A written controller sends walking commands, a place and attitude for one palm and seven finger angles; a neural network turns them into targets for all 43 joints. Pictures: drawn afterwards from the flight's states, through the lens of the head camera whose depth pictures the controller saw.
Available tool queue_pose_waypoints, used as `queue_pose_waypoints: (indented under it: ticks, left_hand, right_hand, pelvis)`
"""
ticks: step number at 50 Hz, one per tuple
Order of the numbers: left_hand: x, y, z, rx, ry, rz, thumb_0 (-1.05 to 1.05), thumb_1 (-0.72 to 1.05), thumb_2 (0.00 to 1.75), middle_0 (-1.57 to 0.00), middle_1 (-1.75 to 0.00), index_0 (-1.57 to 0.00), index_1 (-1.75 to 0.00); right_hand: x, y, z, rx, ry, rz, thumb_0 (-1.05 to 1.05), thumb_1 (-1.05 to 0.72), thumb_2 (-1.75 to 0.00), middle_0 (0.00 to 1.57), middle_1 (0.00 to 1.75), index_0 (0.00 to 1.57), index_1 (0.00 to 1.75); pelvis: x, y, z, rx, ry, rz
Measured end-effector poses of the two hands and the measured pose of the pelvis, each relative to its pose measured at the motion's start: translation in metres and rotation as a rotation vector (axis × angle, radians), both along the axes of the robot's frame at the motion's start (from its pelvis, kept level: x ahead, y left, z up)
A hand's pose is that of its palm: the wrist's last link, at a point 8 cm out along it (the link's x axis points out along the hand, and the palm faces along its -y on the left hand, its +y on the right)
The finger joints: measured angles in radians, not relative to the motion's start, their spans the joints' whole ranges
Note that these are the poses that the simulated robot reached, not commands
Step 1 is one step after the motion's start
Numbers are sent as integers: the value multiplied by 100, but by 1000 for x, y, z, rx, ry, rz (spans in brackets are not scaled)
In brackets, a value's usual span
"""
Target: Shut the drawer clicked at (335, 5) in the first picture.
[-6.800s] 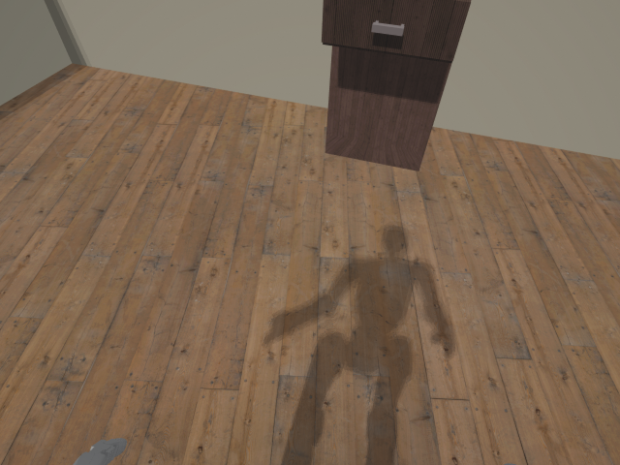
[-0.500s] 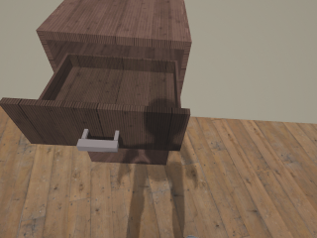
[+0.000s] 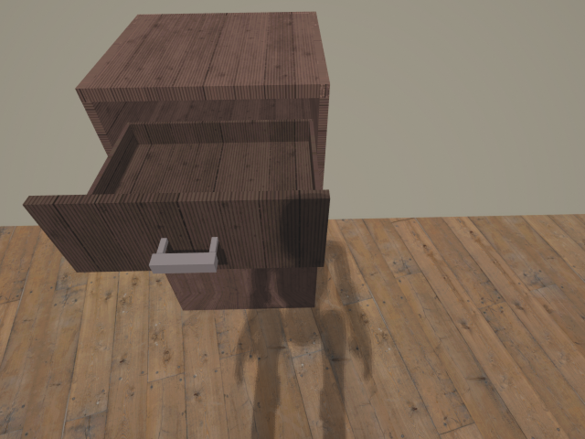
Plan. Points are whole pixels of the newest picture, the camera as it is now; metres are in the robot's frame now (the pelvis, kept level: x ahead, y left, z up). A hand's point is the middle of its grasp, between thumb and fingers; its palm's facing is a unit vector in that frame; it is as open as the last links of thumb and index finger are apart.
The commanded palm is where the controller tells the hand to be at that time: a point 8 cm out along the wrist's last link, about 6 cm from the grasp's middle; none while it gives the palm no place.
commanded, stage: come to a stop and stand still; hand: left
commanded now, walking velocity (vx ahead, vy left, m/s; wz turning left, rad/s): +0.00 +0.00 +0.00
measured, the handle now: (186, 253) +0.39 +0.20 +0.01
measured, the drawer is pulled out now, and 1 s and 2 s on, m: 0.30 0.30 0.30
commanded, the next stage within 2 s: look again from close up in 0.28 s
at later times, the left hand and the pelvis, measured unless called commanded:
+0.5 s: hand out of the picture -0.02 +0.16 -0.18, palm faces +0.02 -0.98 -0.18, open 7.4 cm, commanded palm none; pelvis +0.00 +0.01 -0.01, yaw +0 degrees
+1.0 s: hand out of the picture +0.00 +0.22 -0.19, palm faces +0.03 -0.99 -0.16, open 7.4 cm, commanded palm none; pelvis +0.00 +0.05 +0.00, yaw +1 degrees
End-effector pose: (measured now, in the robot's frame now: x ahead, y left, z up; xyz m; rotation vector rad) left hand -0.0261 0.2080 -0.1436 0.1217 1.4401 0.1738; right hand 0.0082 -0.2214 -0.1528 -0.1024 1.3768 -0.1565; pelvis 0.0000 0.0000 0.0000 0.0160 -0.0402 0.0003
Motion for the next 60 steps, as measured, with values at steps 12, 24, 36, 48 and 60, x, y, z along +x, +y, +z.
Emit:
queue_pose_waypoints:
  ticks: [12, 24, 36, 48, 60]
  left_hand:
    - [-1, -15, -9, -40, -7, -5, 1, 91, 90, -20, -30, -20, -29]
    - [-2, -3, -5, -14, 5, -30, 1, 90, 90, -20, -30, -20, -29]
    - [29, 34, -14, -13, -115, -31, 1, 91, 90, -20, -30, -20, -29]
    - [19, 61, -16, -26, -85, -30, 1, 91, 90, -20, -30, -20, -29]
    - [-2, 67, -17, -35, 13, -44, 1, 91, 90, -20, -30, -20, -29]
  right_hand:
    - [-71, 5, 4, 7, 164, -41, 0, -92, -90, 20, 30, 20, 30]
    - [-48, 26, -3, 37, 104, -24, 0, -91, -90, 20, 30, 20, 30]
    - [12, 24, 10, -51, -62, 42, 2, -94, -90, 20, 30, 20, 30]
    - [29, 41, 20, -76, -93, 76, 0, -92, -90, 20, 30, 20, 30]
    - [14, 47, 15, -66, -36, 35, 0, -91, -90, 20, 30, 20, 30]
  pelvis:
    - [-8, -9, -1, -11, 9, 6]
    - [-3, 4, -5, -31, 22, -1]
    - [3, 28, -8, -27, 5, 12]
    - [0, 50, -5, -32, 16, 14]
    - [6, 56, -7, -14, 35, -14]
